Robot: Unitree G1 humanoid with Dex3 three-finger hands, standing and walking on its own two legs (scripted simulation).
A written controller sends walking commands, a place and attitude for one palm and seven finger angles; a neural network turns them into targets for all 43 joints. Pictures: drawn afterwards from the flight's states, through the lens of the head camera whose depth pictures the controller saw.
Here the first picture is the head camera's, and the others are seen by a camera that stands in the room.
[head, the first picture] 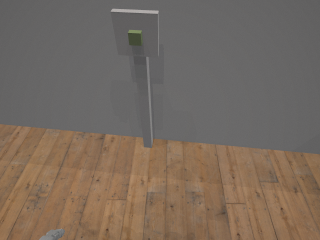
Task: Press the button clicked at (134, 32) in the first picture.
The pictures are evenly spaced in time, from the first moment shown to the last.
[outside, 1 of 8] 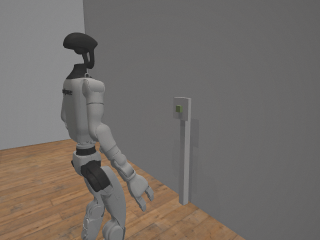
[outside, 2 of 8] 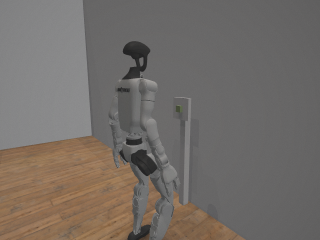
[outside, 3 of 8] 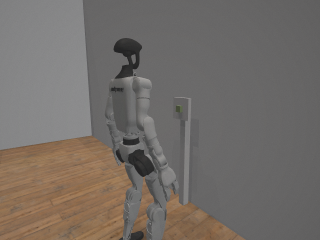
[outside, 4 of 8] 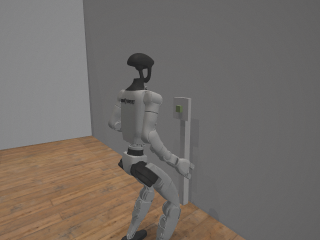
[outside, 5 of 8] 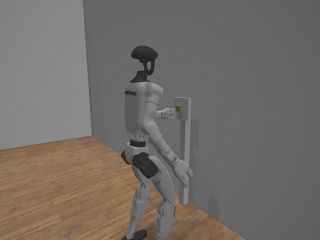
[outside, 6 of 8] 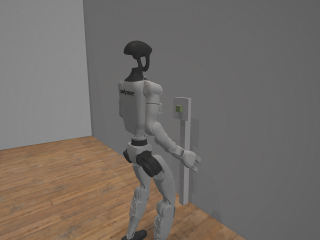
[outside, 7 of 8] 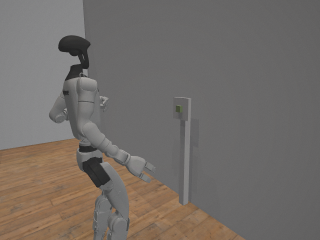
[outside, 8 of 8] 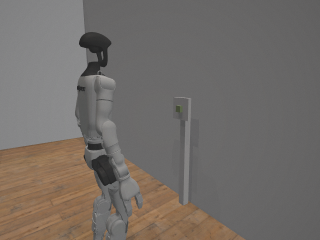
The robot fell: no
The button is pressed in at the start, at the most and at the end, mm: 0 7 0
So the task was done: yes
